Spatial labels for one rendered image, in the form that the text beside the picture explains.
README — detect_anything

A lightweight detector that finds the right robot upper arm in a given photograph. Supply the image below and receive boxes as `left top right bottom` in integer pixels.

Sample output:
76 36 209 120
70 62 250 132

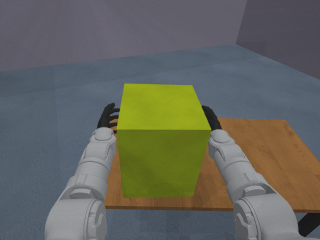
233 193 320 240

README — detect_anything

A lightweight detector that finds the carton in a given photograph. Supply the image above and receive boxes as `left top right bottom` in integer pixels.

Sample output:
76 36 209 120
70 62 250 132
116 83 212 198

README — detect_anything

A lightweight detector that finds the left robot upper arm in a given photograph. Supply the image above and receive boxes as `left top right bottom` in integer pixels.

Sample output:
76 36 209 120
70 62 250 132
45 198 107 240

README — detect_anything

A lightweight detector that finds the robot right hand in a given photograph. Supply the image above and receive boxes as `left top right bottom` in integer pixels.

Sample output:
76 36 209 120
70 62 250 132
202 105 222 131

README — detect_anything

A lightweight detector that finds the table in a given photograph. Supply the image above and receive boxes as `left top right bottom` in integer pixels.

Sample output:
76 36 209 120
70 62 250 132
103 115 320 237

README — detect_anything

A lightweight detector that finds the robot left forearm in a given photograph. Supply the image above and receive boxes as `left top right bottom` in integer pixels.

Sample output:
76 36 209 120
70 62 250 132
44 127 117 240

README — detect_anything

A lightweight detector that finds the robot left hand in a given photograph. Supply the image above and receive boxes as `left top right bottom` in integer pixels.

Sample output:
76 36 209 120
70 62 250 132
97 102 120 134

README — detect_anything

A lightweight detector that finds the robot right forearm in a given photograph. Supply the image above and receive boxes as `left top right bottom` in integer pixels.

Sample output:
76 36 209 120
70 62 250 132
208 129 299 231

